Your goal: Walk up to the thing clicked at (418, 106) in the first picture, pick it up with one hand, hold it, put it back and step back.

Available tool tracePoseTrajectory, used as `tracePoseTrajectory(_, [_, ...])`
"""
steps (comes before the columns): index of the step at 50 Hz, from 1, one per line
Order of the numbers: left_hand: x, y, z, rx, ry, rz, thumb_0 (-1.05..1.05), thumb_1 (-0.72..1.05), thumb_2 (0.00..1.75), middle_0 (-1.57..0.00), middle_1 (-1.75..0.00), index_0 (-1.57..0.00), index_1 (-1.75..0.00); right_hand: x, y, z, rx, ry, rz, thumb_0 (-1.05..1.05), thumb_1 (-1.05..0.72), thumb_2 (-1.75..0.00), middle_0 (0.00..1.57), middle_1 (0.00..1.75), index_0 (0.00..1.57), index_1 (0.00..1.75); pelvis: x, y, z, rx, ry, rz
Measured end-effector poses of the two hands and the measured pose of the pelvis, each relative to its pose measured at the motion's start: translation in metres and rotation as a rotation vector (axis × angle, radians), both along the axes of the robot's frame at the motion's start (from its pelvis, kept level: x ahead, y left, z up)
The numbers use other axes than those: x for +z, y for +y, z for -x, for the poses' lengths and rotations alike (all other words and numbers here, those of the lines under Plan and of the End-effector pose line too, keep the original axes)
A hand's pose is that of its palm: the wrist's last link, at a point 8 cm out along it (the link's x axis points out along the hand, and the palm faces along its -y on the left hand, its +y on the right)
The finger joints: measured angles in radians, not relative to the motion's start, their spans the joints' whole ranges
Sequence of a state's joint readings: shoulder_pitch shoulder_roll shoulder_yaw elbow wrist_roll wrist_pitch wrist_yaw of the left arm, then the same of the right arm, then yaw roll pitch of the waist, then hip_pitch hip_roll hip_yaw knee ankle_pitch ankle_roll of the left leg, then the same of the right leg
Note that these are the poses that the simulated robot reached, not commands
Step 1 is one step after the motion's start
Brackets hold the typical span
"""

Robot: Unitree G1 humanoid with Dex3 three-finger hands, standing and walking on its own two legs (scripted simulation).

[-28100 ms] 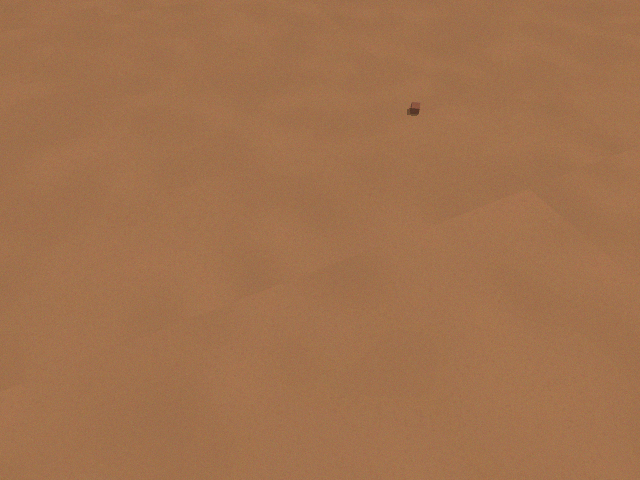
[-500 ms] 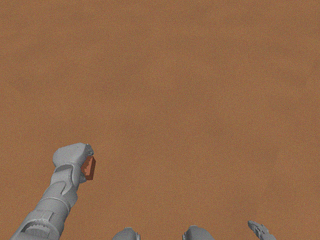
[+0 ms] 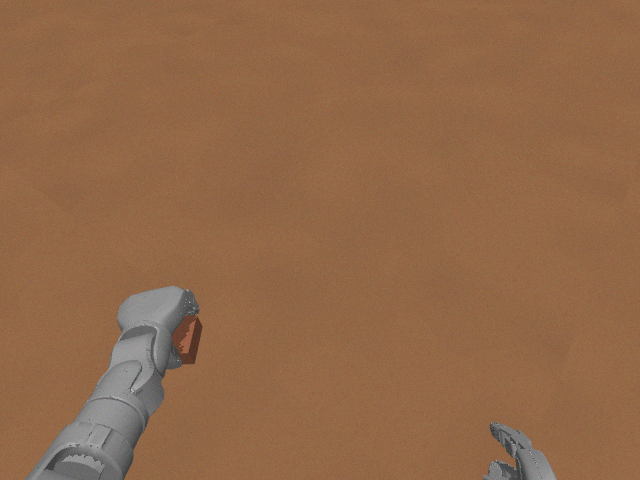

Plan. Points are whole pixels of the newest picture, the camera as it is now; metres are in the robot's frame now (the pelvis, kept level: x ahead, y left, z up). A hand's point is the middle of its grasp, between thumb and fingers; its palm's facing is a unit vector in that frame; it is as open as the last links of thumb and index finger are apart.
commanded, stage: hold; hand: left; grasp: from above
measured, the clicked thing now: (180, 339) +0.33 +0.23 -0.09
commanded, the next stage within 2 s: crouch in 1.44 s
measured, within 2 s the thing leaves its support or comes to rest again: neither
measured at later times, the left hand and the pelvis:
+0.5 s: hand (166, 347) +0.29 +0.21 -0.03, palm faces -0.43 -0.11 -0.90, open 8.6 cm; pelvis -0.01 -0.01 +0.01, yaw +0 degrees
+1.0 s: hand (156, 350) +0.28 +0.22 -0.01, palm faces -0.43 -0.11 -0.89, open 8.6 cm; pelvis -0.01 -0.01 +0.01, yaw +0 degrees
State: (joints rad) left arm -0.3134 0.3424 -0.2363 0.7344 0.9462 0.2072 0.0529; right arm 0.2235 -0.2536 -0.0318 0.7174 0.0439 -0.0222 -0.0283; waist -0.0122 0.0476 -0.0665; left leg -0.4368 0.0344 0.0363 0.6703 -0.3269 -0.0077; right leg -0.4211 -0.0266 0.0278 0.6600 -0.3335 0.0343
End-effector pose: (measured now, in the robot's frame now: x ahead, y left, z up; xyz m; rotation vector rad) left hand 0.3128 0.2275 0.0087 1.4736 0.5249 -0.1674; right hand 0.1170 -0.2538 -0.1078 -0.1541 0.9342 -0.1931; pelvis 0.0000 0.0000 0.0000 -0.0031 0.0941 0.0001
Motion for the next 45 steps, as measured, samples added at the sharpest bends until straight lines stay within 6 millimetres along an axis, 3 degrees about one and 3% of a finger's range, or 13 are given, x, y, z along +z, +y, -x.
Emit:
tracePoseTrajectory(20, [0.019, -0.010, 0.013, -0.019, 0.004, 0.008, 0.06, 0.38, 0.14, -1.12, -0.26, -0.82, -0.11, 0.011, -0.003, -0.010, 0.030, -0.034, -0.019, 0.01, -0.89, -0.90, 0.20, 0.30, 0.20, 0.30, 0.008, -0.008, 0.004, 0.000, -0.044, -0.009])
tracePoseTrajectory(45, [0.036, -0.008, 0.029, -0.021, 0.002, 0.013, 0.06, 0.37, 0.15, -1.09, -0.27, -0.81, -0.13, 0.021, 0.001, -0.020, 0.049, -0.080, -0.030, 0.01, -0.90, -0.90, 0.20, 0.30, 0.20, 0.30, 0.014, -0.010, 0.011, -0.002, -0.084, -0.012])
